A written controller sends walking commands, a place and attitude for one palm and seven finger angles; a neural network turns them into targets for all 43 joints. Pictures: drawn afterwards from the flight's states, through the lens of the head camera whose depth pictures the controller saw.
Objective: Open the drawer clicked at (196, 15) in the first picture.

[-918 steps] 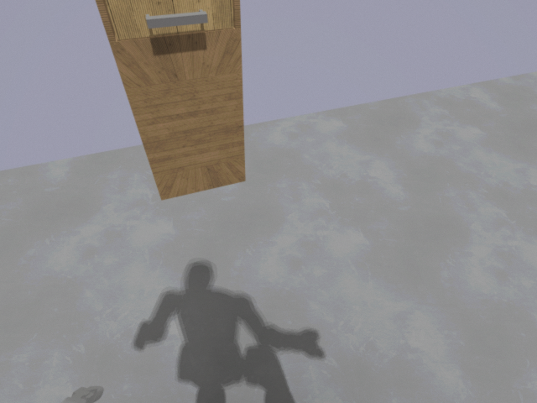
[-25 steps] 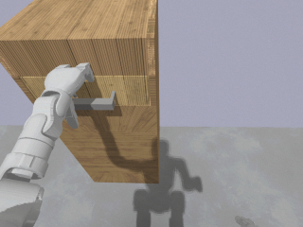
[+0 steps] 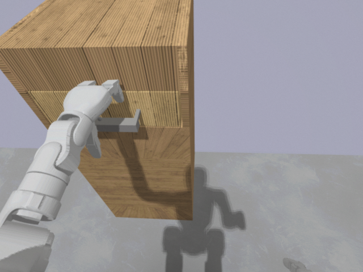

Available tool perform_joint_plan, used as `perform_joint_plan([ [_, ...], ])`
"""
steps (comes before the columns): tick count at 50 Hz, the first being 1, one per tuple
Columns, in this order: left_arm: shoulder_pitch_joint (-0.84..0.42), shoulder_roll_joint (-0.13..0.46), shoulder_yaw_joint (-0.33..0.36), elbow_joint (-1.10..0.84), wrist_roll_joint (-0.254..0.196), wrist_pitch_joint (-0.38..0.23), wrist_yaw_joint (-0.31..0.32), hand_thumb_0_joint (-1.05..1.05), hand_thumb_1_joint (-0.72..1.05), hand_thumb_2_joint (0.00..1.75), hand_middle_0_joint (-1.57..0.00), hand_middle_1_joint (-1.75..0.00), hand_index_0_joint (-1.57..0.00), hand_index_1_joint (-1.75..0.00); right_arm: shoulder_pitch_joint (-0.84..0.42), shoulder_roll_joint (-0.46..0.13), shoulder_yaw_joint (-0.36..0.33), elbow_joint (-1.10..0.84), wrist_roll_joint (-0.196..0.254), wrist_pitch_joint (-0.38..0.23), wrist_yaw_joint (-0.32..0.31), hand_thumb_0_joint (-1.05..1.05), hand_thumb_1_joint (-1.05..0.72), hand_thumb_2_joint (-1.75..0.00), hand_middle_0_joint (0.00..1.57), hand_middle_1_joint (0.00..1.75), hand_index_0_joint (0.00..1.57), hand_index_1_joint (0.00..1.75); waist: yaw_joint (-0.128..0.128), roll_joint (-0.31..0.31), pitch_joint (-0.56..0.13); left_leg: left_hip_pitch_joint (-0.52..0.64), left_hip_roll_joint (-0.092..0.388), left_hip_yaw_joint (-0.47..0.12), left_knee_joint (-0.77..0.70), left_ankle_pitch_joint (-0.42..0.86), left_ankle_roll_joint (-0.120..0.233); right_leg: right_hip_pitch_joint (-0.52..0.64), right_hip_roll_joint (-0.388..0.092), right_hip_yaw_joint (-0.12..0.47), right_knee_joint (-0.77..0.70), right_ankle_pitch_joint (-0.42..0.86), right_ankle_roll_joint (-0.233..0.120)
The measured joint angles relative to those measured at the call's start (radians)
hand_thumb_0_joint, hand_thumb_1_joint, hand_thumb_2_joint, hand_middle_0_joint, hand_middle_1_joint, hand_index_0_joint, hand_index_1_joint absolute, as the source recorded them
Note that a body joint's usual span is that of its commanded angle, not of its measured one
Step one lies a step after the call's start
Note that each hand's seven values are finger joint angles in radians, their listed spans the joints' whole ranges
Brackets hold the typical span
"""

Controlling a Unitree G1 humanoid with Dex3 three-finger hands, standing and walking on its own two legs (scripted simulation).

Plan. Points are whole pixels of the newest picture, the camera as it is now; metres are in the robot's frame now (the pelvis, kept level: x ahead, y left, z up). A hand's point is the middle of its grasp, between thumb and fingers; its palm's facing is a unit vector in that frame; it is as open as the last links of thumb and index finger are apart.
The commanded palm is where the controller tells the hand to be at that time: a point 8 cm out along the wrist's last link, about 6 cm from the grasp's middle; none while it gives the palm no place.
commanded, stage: move the hooked fingers above the handle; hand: left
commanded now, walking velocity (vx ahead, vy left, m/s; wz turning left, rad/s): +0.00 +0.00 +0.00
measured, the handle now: (104, 118) +0.47 +0.23 +0.07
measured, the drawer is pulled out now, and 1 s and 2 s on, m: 0.00 0.00 0.00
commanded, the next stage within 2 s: lower the fingers behind the handle in 0.90 s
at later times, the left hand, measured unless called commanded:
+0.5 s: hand (98, 121) +0.41 +0.21 +0.12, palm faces -0.03 -0.05 -1.00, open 13.8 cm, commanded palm +0.39 +0.23 +0.20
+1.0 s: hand (92, 120) +0.40 +0.22 +0.13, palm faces +0.02 -0.06 -1.00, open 13.8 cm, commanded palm +0.39 +0.24 +0.20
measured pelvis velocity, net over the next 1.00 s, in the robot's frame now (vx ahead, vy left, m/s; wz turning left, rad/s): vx -0.01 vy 0.00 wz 0.00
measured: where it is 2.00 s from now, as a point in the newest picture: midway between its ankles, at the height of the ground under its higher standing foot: outside the picture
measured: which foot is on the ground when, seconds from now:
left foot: down 0.00-1.00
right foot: down 0.00-1.00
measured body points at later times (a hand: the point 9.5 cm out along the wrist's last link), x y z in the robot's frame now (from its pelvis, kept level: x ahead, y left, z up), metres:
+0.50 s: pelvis +0.00 -0.01 +0.00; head +0.03 -0.03 +0.45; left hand +0.40 +0.21 +0.18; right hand +0.13 -0.27 -0.13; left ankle +0.00 +0.09 -0.73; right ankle -0.05 -0.08 -0.73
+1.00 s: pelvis -0.01 +0.00 +0.00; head +0.02 -0.03 +0.45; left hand +0.40 +0.22 +0.19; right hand +0.13 -0.26 -0.13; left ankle +0.00 +0.09 -0.73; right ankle -0.05 -0.08 -0.73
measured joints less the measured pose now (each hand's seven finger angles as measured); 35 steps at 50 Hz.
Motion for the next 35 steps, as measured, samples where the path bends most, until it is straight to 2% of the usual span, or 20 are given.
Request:
perform_joint_plan([
  [4, 0.0, -0.01, 0.02, 0.009, 0.008, -0.021, 0.026, 0.0, -0.49, 0.3, -0.32, -1.2, -0.32, -1.2, -0.015, 0.003, 0.005, -0.002, -0.004, -0.001, 0.002, 0.01, -0.91, -0.9, 0.2, 0.3, 0.2, 0.3, -0.006, -0.002, 0.0, -0.003, 0.004, 0.009, 0.001, -0.001, -0.002, -0.009, 0.003, 0.009, 0.008, -0.001, -0.002],
  [8, -0.009, 0.004, 0.049, 0.037, 0.022, 0.001, 0.047, 0.0, -0.49, 0.3, -0.32, -1.2, -0.32, -1.2, -0.019, 0.007, 0.009, -0.004, -0.005, 0.0, 0.003, 0.01, -0.91, -0.9, 0.2, 0.3, 0.2, 0.3, -0.008, -0.001, -0.002, -0.006, 0.008, 0.016, -0.002, 0.0, -0.005, -0.016, 0.007, 0.016, 0.009, 0.0, -0.004],
  [16, 0.026, 0.038, 0.066, 0.022, 0.01, 0.03, 0.001, 0.0, -0.49, 0.3, -0.32, -1.2, -0.33, -1.21, 0.0, 0.0, 0.009, -0.01, 0.002, 0.011, -0.003, 0.01, -0.91, -0.9, 0.2, 0.3, 0.21, 0.3, -0.007, 0.002, -0.004, 0.006, 0.012, 0.012, -0.011, 0.001, -0.009, -0.002, 0.011, 0.013, -0.004, 0.003, -0.009],
  [21, 0.034, 0.032, 0.039, 0.001, 0.001, -0.005, -0.014, 0.0, -0.49, 0.3, -0.32, -1.2, -0.32, -1.2, 0.008, -0.008, -0.003, -0.005, 0.002, 0.003, -0.01, 0.01, -0.91, -0.9, 0.2, 0.3, 0.2, 0.3, 0.001, -0.002, 0.005, 0.002, 0.009, -0.002, -0.001, -0.001, -0.011, 0.001, 0.01, -0.001, 0.0, 0.0, -0.011],
  [27, 0.008, 0.021, 0.041, 0.018, 0.005, -0.048, 0.026, 0.0, -0.49, 0.3, -0.33, -1.2, -0.32, -1.2, -0.008, -0.007, -0.008, 0.013, -0.003, -0.007, -0.014, 0.01, -0.91, -0.9, 0.2, 0.3, 0.2, 0.3, -0.001, -0.006, 0.004, -0.012, 0.01, -0.002, 0.009, -0.002, -0.011, -0.013, 0.01, -0.002, 0.01, -0.002, -0.012],
  [31, -0.009, 0.032, 0.07, 0.042, 0.011, -0.023, 0.044, 0.0, -0.49, 0.3, -0.33, -1.2, -0.32, -1.2, -0.016, -0.004, -0.003, 0.012, -0.004, -0.002, -0.007, 0.01, -0.91, -0.9, 0.2, 0.3, 0.2, 0.3, -0.008, -0.003, -0.004, -0.013, 0.013, 0.007, 0.006, -0.002, -0.012, -0.019, 0.013, 0.007, 0.01, 0.0, -0.011],
  [35, -0.005, 0.05, 0.083, 0.054, 0.007, 0.012, 0.018, 0.0, -0.49, 0.3, -0.32, -1.2, -0.33, -1.21, -0.012, -0.003, 0.006, -0.001, 0.003, 0.01, -0.004, 0.01, -0.91, -0.9, 0.2, 0.3, 0.2, 0.3, -0.012, 0.0, -0.009, -0.006, 0.015, 0.013, -0.002, 0.0, -0.011, -0.014, 0.014, 0.015, 0.003, 0.004, -0.01],
])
